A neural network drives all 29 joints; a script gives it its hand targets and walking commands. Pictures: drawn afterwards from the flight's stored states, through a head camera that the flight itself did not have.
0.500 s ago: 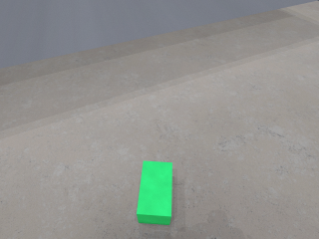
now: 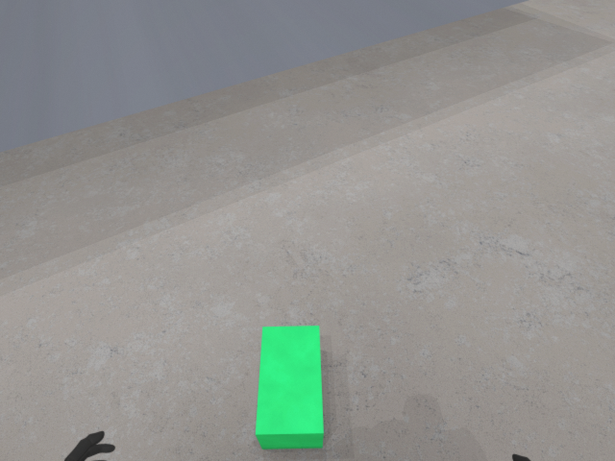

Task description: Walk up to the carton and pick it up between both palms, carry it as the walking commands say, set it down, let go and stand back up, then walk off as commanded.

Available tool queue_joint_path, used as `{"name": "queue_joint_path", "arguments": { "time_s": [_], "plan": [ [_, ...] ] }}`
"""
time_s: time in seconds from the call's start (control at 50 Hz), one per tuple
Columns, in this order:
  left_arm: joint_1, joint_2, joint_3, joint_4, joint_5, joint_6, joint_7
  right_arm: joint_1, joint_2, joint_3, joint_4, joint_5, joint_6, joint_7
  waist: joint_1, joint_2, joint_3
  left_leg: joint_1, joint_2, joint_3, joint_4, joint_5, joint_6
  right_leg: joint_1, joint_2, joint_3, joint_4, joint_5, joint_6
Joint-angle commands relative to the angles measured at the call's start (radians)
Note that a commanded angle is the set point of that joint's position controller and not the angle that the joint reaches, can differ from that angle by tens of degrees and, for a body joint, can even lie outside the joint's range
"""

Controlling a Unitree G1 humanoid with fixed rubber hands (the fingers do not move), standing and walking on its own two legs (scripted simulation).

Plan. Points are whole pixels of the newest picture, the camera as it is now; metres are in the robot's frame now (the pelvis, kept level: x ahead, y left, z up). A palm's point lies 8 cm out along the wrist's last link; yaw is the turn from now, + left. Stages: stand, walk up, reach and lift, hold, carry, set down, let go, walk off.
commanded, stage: walk up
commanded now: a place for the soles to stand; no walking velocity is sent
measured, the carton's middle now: (291, 385) +0.46 +0.06 -0.69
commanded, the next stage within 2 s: none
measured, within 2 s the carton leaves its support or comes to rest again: neither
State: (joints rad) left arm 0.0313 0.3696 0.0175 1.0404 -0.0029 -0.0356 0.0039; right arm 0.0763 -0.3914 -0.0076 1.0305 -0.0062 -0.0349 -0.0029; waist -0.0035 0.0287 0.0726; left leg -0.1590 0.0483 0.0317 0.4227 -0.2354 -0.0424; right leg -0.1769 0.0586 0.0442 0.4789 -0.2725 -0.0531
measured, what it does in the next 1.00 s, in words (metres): stands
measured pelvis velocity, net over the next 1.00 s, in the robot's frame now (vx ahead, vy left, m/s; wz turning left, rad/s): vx -0.05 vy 0.00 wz -0.02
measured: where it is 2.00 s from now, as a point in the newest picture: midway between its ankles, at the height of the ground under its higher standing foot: outside the picture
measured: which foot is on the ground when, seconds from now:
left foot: down 0.00-1.00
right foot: down 0.00-1.00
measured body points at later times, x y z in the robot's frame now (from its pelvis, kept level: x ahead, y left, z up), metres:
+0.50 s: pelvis -0.01 +0.01 +0.00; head +0.02 +0.00 +0.45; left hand +0.11 +0.32 -0.11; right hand +0.08 -0.31 -0.12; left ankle -0.01 +0.15 -0.74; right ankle -0.01 -0.08 -0.74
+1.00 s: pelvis -0.05 +0.00 +0.00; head -0.02 +0.00 +0.45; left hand +0.08 +0.31 -0.12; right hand +0.02 -0.32 -0.12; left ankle -0.01 +0.15 -0.74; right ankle -0.01 -0.08 -0.74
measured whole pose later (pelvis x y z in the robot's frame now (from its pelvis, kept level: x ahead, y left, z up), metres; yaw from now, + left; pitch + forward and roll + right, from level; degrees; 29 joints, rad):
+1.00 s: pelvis -0.05 +0.00 +0.00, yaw -1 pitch -3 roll +1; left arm 0.07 0.38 0.05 1.00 0.02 0.03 -0.03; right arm 0.15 -0.39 -0.04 1.01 -0.02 0.00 0.00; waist -0.02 -0.01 0.11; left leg -0.22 0.05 0.02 0.47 -0.23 -0.01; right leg -0.23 0.07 0.06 0.48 -0.20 -0.05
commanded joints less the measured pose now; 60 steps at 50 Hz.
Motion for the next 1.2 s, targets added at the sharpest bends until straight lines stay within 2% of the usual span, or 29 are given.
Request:
{"name": "queue_joint_path", "arguments": {
  "time_s": [0.0, 0.08, 0.1, 0.18, 0.22, 0.24, 0.26, 0.28, 0.34, 0.36, 0.4, 0.46, 0.48, 0.52, 0.62, 0.68, 0.7, 0.72, 0.74, 0.8, 0.86, 0.9, 0.96, 1.02, 1.06, 1.08, 1.12, 1.16, 1.18],
  "plan": [
    [-0.024, 0.197, 0.040, -0.033, -0.001, -0.009, 0.010, -0.030, -0.179, -0.033, -0.039, -0.003, -0.014, -0.006, 0.008, -0.058, -0.153, 0.099, 0.095, -0.059, -0.042, 0.237, 0.082, 0.049, -0.165, 0.116, -0.095, 0.374, 0.007],
    [-0.046, 0.211, 0.040, -0.022, 0.004, -0.009, 0.009, -0.036, -0.173, -0.036, -0.013, -0.009, -0.006, -0.006, 0.007, -0.076, -0.092, 0.076, 0.090, -0.054, -0.084, 0.152, 0.058, 0.015, -0.180, 0.129, -0.154, 0.343, 0.002],
    [-0.040, 0.210, 0.045, -0.034, 0.004, -0.007, 0.005, -0.038, -0.176, -0.037, -0.035, -0.009, -0.006, -0.001, -0.004, -0.024, -0.091, 0.094, 0.083, -0.053, -0.092, 0.112, 0.058, 0.001, -0.163, 0.129, -0.150, 0.288, 0.009],
    [-0.045, 0.211, 0.041, -0.017, 0.010, -0.018, 0.003, -0.048, -0.163, -0.037, -0.023, 0.000, -0.003, 0.000, -0.007, -0.015, -0.117, 0.102, 0.082, -0.055, -0.084, 0.097, 0.070, 0.023, -0.185, 0.153, -0.180, 0.284, -0.002],
    [-0.061, 0.219, 0.042, -0.029, 0.012, -0.015, 0.001, -0.023, -0.164, -0.038, -0.017, -0.006, -0.001, 0.000, -0.026, -0.061, -0.128, 0.105, 0.082, -0.056, -0.083, 0.099, 0.068, 0.025, -0.178, 0.154, -0.183, 0.253, 0.003],
    [-0.062, 0.208, 0.048, -0.026, 0.011, -0.013, 0.002, -0.032, -0.174, -0.040, -0.016, -0.018, -0.001, 0.002, -0.009, -0.014, -0.088, 0.080, 0.072, -0.046, -0.093, 0.072, 0.055, 0.002, -0.169, 0.152, -0.192, 0.219, 0.001],
    [-0.058, 0.213, 0.042, -0.023, 0.008, -0.012, 0.001, -0.040, -0.176, -0.034, -0.015, -0.013, -0.006, 0.000, -0.002, -0.073, -0.088, 0.092, 0.081, -0.059, -0.098, 0.110, 0.060, 0.016, -0.163, 0.125, -0.187, 0.262, 0.008],
    [-0.057, 0.218, 0.042, -0.007, 0.006, -0.009, 0.000, -0.037, -0.185, -0.036, -0.019, -0.011, -0.006, 0.000, -0.012, -0.037, -0.101, 0.091, 0.084, -0.059, -0.097, 0.127, 0.059, 0.033, -0.151, 0.116, -0.182, 0.261, 0.005],
    [-0.033, 0.221, 0.047, -0.017, 0.010, -0.010, -0.001, -0.026, -0.178, -0.039, -0.028, -0.006, -0.004, 0.000, -0.016, -0.075, -0.124, 0.128, 0.089, -0.050, -0.089, 0.103, 0.060, 0.016, -0.151, 0.116, -0.181, 0.228, 0.011],
    [-0.046, 0.238, 0.057, -0.031, 0.006, 0.006, -0.002, -0.034, -0.192, -0.049, -0.032, -0.004, -0.004, -0.010, -0.008, -0.095, -0.051, 0.063, 0.099, -0.060, -0.049, 0.229, 0.066, -0.002, -0.143, 0.103, -0.130, 0.389, 0.006],
    [-0.032, 0.229, 0.057, -0.039, -0.001, 0.019, -0.003, -0.015, -0.216, -0.060, -0.030, -0.005, 0.000, -0.015, -0.006, 0.000, -0.108, 0.075, 0.100, -0.059, -0.015, 0.334, 0.082, 0.012, -0.143, 0.092, -0.085, 0.463, -0.005],
    [-0.023, 0.216, 0.054, -0.063, 0.000, 0.034, -0.008, -0.003, -0.235, -0.073, -0.055, -0.002, 0.004, -0.018, -0.008, 0.032, -0.147, 0.113, 0.129, -0.056, -0.029, 0.367, 0.102, -0.012, -0.116, 0.084, -0.008, 0.410, 0.008],
    [-0.030, 0.239, 0.065, -0.066, 0.006, 0.038, -0.008, 0.006, -0.239, -0.075, -0.049, 0.001, 0.007, -0.022, -0.019, -0.005, -0.188, 0.109, 0.148, -0.088, -0.026, 0.338, 0.124, 0.009, -0.105, 0.075, 0.012, 0.377, 0.008],
    [-0.026, 0.202, 0.058, -0.083, 0.007, 0.047, -0.012, -0.007, -0.229, -0.083, -0.056, -0.005, 0.013, -0.020, -0.002, 0.075, -0.145, 0.066, 0.162, -0.093, -0.043, 0.253, 0.139, -0.009, -0.101, 0.069, 0.023, 0.302, 0.000],
    [0.026, 0.225, 0.067, -0.089, 0.021, 0.058, -0.023, -0.018, -0.222, -0.091, -0.108, -0.013, 0.023, -0.017, 0.010, 0.033, -0.087, -0.015, 0.164, -0.113, -0.043, 0.017, 0.141, -0.042, -0.110, 0.102, 0.019, 0.185, -0.017],
    [-0.028, 0.246, 0.063, -0.127, 0.027, 0.053, -0.030, -0.009, -0.202, -0.083, -0.103, -0.002, 0.028, -0.012, -0.006, -0.100, -0.070, -0.014, 0.051, -0.043, 0.064, -0.202, 0.092, -0.131, -0.180, 0.235, -0.156, 0.025, -0.069],
    [-0.038, 0.259, 0.068, -0.121, 0.029, 0.048, -0.028, -0.006, -0.180, -0.081, -0.107, -0.013, 0.029, -0.012, -0.013, -0.143, -0.044, -0.025, 0.001, -0.025, 0.104, -0.175, 0.074, -0.160, -0.194, 0.260, -0.177, 0.018, -0.084],
    [-0.040, 0.254, 0.071, -0.131, 0.025, 0.050, -0.029, 0.014, -0.177, -0.071, -0.113, -0.014, 0.026, -0.008, -0.020, -0.102, -0.037, 0.002, -0.012, -0.018, 0.087, -0.159, 0.065, -0.182, -0.201, 0.282, -0.192, -0.016, -0.078],
    [-0.056, 0.268, 0.068, -0.128, 0.024, 0.047, -0.024, 0.023, -0.187, -0.073, -0.094, -0.012, 0.025, -0.004, -0.018, -0.140, -0.048, -0.005, 0.005, -0.041, 0.068, -0.103, 0.082, -0.137, -0.189, 0.239, -0.175, 0.000, -0.068],
    [-0.035, 0.245, 0.066, -0.131, 0.024, 0.045, -0.026, 0.044, -0.206, -0.083, -0.087, -0.010, 0.011, -0.008, -0.030, -0.068, -0.153, 0.070, 0.067, -0.085, 0.011, 0.037, 0.086, -0.088, -0.140, 0.183, -0.106, 0.126, -0.018],
    [-0.019, 0.251, 0.074, -0.128, 0.017, 0.044, -0.026, 0.032, -0.196, -0.080, -0.099, -0.012, 0.021, -0.012, 0.002, -0.090, -0.077, -0.029, 0.021, -0.068, 0.059, -0.080, 0.076, -0.092, -0.159, 0.223, -0.179, -0.042, -0.026],
    [-0.031, 0.242, 0.076, -0.113, 0.021, 0.044, -0.029, 0.034, -0.182, -0.067, -0.084, -0.013, 0.017, -0.007, -0.016, -0.110, -0.041, -0.018, 0.012, -0.072, 0.033, -0.130, 0.067, -0.141, -0.174, 0.247, -0.233, -0.148, -0.039],
    [-0.035, 0.238, 0.074, -0.111, 0.026, 0.048, -0.027, 0.065, -0.204, -0.080, -0.073, -0.019, 0.012, -0.003, -0.015, -0.065, -0.026, -0.020, 0.063, -0.121, -0.061, -0.162, 0.078, -0.168, -0.125, 0.190, -0.169, -0.200, -0.018],
    [0.020, 0.208, 0.078, -0.098, 0.011, 0.043, -0.030, 0.029, -0.213, -0.071, -0.075, -0.018, -0.001, -0.004, 0.017, 0.019, -0.061, -0.016, 0.107, -0.159, -0.071, -0.040, 0.109, -0.097, -0.102, 0.164, -0.097, -0.006, -0.014],
    [0.015, 0.223, 0.080, -0.114, 0.013, 0.039, -0.036, 0.054, -0.226, -0.076, -0.087, -0.022, -0.002, -0.010, 0.004, 0.025, -0.085, -0.028, 0.092, -0.124, -0.031, -0.005, 0.100, -0.058, -0.115, 0.164, -0.095, 0.042, -0.027],
    [0.015, 0.221, 0.077, -0.104, 0.014, 0.041, -0.034, 0.057, -0.216, -0.074, -0.086, -0.012, -0.003, -0.011, 0.012, -0.044, -0.092, -0.040, 0.088, -0.135, -0.034, -0.020, 0.103, -0.047, -0.118, 0.167, -0.091, 0.057, -0.028],
    [-0.004, 0.202, 0.070, -0.127, 0.015, 0.042, -0.032, 0.040, -0.208, -0.067, -0.088, -0.022, -0.002, -0.005, 0.009, 0.030, -0.053, -0.051, 0.088, -0.152, -0.066, -0.048, 0.103, -0.086, -0.110, 0.168, -0.076, 0.031, -0.027],
    [0.017, 0.204, 0.072, -0.102, 0.019, 0.051, -0.041, 0.042, -0.231, -0.072, -0.093, -0.022, 0.000, -0.005, 0.009, -0.008, -0.050, -0.068, 0.115, -0.157, -0.094, -0.188, 0.100, -0.096, -0.093, 0.143, -0.085, -0.044, -0.015],
    [0.013, 0.202, 0.068, -0.113, 0.016, 0.050, -0.039, 0.041, -0.242, -0.077, -0.097, -0.022, -0.002, -0.007, 0.000, 0.065, -0.027, -0.065, 0.105, -0.158, -0.102, -0.125, 0.100, -0.109, -0.087, 0.128, -0.036, 0.020, -0.013]
  ]
}}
